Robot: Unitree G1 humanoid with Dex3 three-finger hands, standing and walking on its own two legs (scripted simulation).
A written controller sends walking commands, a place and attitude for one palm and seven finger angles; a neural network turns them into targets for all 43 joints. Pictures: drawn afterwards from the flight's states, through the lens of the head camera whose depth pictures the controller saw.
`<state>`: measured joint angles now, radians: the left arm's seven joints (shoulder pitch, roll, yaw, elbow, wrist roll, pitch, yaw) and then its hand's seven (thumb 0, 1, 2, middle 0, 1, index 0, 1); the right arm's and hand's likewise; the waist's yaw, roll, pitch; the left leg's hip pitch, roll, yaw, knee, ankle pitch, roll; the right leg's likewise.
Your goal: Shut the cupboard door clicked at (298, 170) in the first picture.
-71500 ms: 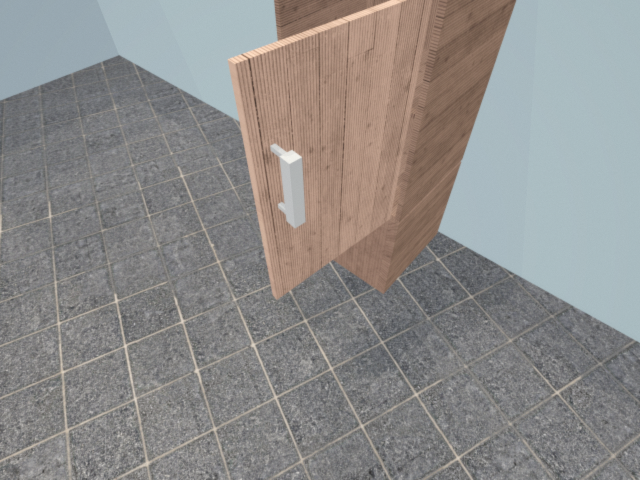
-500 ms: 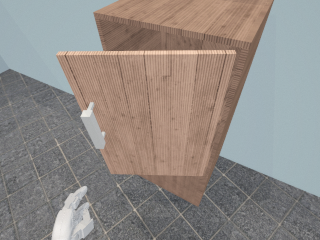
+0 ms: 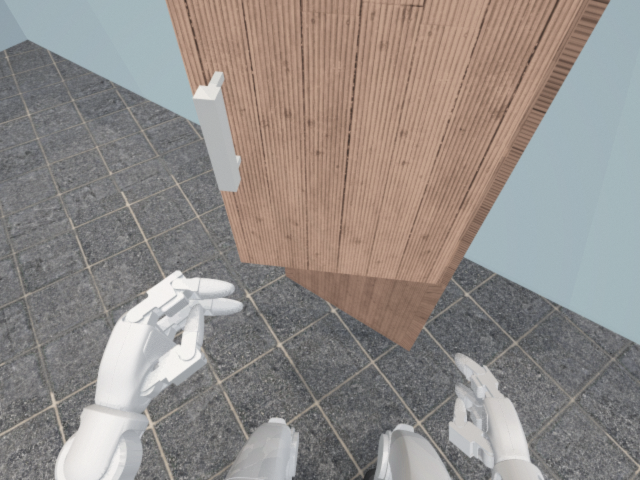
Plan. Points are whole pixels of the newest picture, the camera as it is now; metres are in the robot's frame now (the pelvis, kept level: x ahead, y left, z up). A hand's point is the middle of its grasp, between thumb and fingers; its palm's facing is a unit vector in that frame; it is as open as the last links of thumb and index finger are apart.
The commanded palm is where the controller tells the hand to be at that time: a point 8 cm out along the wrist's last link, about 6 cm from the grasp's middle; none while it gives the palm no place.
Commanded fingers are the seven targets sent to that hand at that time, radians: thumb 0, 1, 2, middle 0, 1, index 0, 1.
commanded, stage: raise the hand and make a fist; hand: left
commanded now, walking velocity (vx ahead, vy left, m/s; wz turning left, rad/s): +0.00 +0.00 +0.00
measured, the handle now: (224, 134) +0.51 +0.18 +0.13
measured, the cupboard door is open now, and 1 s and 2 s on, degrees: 27 27 27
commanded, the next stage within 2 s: bring the fist close to the handle in 1.26 s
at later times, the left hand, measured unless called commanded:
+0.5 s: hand (171, 327) +0.25 +0.18 +0.10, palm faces -0.06 -1.00 -0.04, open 3.2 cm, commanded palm +0.23 +0.24 +0.11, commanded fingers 0.00 0.90 0.90 -1.26 -1.46 -1.26 -1.46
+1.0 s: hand (170, 280) +0.28 +0.18 +0.13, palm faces -0.03 -1.00 -0.04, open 3.1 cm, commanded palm +0.25 +0.23 +0.13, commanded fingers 0.00 0.90 0.90 -1.30 -1.50 -1.30 -1.50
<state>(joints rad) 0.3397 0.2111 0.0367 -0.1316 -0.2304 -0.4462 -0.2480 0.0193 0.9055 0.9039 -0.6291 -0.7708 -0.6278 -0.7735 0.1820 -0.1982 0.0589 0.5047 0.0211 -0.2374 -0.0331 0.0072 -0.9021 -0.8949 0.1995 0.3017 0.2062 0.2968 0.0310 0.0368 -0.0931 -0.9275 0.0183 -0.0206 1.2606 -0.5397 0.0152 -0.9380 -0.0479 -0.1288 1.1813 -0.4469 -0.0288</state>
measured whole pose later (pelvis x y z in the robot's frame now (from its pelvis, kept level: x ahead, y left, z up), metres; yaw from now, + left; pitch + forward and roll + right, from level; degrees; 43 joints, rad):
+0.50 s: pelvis +0.04 +0.01 +0.03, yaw -1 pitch +11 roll -2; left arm 0.46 0.26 0.09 -0.19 -0.24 -0.26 -0.19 0.02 0.90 0.90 -1.09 -1.27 -1.09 -1.27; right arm 0.26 -0.25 0.02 0.44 0.03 -0.21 -0.06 0.01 -0.90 -0.90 0.20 0.30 0.20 0.30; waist -0.01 0.01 -0.11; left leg -0.74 0.01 0.01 1.09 -0.53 0.04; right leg -0.77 -0.04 -0.09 1.01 -0.43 0.00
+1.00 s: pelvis +0.05 -0.01 +0.05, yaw +0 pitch +9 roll -1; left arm 0.33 0.25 0.18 -0.08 -0.31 -0.24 -0.29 0.02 0.91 0.90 -1.30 -1.50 -1.30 -1.50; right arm 0.30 -0.27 0.05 0.50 0.04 -0.19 -0.06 0.01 -0.90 -0.89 0.20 0.30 0.21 0.30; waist 0.01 0.05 -0.09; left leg -0.63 0.02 -0.01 0.97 -0.50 0.01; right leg -0.65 -0.02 -0.11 0.92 -0.42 -0.03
